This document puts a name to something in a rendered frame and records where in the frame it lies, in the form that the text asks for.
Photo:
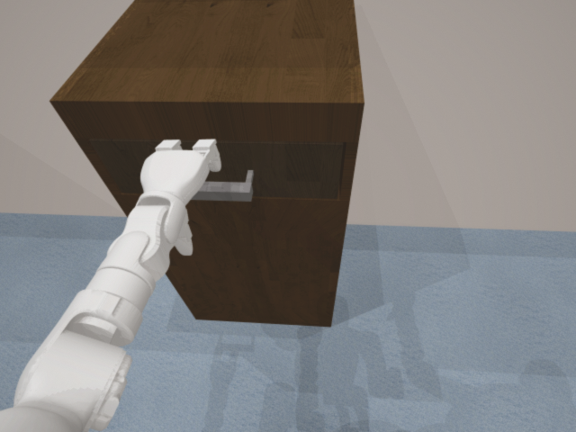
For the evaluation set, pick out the robot left upper arm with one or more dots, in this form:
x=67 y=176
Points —
x=77 y=385

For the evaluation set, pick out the left robot forearm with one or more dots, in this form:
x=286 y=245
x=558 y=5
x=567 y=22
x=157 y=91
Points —
x=110 y=307

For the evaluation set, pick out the robot left hand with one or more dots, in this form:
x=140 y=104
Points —
x=180 y=173

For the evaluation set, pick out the handle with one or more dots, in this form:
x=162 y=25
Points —
x=227 y=191

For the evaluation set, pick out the cabinet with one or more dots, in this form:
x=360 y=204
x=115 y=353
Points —
x=270 y=70

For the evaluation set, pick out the drawer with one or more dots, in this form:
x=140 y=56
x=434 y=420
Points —
x=296 y=169

